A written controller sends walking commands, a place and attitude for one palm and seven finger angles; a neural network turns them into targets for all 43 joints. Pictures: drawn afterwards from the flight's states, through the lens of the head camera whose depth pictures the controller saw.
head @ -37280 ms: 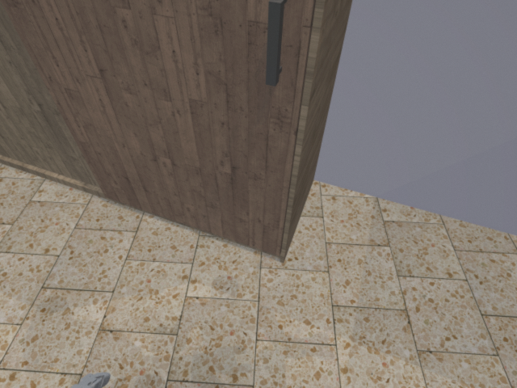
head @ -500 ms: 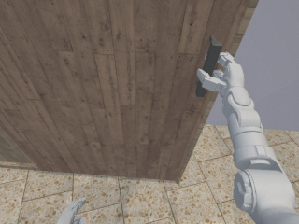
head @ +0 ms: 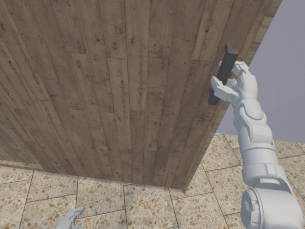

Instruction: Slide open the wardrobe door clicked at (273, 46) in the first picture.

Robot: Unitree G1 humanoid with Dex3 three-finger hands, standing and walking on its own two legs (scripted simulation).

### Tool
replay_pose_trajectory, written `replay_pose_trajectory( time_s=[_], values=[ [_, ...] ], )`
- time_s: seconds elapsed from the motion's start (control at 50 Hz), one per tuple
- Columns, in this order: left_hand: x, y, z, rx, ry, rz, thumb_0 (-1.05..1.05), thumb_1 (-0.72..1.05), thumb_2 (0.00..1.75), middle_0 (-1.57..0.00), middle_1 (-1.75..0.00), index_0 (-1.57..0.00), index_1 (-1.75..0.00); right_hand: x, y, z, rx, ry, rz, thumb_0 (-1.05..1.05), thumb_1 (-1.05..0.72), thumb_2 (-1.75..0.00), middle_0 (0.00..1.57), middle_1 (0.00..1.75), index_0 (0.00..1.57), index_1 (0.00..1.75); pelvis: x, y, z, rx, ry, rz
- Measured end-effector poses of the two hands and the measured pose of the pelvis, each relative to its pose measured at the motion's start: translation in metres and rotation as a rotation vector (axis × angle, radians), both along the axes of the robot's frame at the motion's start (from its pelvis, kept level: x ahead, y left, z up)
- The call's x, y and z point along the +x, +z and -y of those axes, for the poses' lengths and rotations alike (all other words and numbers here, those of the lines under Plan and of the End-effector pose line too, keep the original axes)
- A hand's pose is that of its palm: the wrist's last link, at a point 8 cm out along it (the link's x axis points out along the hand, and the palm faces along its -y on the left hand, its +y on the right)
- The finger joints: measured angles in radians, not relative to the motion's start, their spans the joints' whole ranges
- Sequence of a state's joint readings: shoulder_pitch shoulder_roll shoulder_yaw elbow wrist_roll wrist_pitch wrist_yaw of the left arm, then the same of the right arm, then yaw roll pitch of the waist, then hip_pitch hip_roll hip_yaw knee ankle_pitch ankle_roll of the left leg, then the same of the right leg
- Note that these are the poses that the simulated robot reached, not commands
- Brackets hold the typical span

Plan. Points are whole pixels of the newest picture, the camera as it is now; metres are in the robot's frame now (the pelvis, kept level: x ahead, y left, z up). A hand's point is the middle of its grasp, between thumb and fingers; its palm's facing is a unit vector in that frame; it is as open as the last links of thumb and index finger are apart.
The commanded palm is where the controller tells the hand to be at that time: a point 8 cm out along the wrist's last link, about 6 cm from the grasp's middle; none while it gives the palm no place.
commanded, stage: grip the handle and tug to test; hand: right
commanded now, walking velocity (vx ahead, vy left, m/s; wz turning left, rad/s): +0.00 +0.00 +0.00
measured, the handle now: (219, 75) +0.49 -0.13 +0.18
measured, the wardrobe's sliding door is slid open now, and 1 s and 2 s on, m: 0.00 0.00 0.06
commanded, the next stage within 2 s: tug the door sideways, standing still in 0.08 s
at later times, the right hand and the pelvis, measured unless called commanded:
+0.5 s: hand (218, 86) +0.43 -0.11 +0.19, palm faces +0.08 +1.00 -0.03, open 6.9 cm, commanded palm +0.41 -0.12 +0.19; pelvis +0.02 +0.00 +0.00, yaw -4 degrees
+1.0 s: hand (213, 86) +0.43 -0.10 +0.19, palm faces +0.06 +1.00 -0.06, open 6.2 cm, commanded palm +0.41 -0.14 +0.19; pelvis +0.00 -0.02 -0.01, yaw -6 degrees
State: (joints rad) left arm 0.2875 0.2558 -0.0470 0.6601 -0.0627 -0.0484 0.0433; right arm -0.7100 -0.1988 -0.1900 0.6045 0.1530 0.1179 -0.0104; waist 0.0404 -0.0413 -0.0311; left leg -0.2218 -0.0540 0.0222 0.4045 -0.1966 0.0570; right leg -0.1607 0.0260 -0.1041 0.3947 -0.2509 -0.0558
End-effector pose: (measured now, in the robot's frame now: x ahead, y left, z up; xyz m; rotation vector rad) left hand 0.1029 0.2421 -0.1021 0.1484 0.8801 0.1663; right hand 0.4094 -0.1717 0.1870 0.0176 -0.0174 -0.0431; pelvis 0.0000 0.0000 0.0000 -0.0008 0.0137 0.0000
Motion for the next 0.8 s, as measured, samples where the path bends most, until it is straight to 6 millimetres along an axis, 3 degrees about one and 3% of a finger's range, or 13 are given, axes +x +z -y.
replay_pose_trajectory(
  time_s=[0.28,0.42,0.56,0.8],
  values=[
    [0.071,0.015,0.002,-0.007,-0.054,0.079,0.01,0.90,0.90,-0.20,-0.30,-0.20,-0.30,-0.001,0.001,-0.001,-0.002,0.003,-0.012,0.01,-0.60,-0.69,0.25,1.33,0.24,1.33,0.025,0.001,-0.005,0.002,-0.012,-0.006],
    [0.093,0.010,0.013,0.003,-0.137,0.056,0.01,0.90,0.90,-0.20,-0.30,-0.20,-0.30,-0.001,0.004,-0.004,-0.032,-0.027,-0.042,0.01,-0.58,-0.76,0.25,1.33,0.26,1.35,0.025,-0.001,-0.005,0.003,-0.061,-0.016],
    [0.089,0.003,0.029,-0.021,-0.183,0.034,0.01,0.90,0.90,-0.20,-0.30,-0.20,-0.30,-0.001,0.006,-0.007,-0.049,-0.037,-0.053,0.01,-0.60,-0.79,0.22,1.34,0.25,1.36,0.019,-0.001,-0.003,0.000,-0.086,-0.017],
    [0.053,-0.014,0.044,-0.045,-0.203,-0.045,0.01,0.90,0.90,-0.20,-0.30,-0.20,-0.30,0.000,0.006,-0.016,-0.076,-0.021,-0.049,0.01,-0.72,-0.84,0.19,1.35,0.24,1.37,0.008,-0.004,0.008,0.002,-0.104,-0.016]
  ],
)
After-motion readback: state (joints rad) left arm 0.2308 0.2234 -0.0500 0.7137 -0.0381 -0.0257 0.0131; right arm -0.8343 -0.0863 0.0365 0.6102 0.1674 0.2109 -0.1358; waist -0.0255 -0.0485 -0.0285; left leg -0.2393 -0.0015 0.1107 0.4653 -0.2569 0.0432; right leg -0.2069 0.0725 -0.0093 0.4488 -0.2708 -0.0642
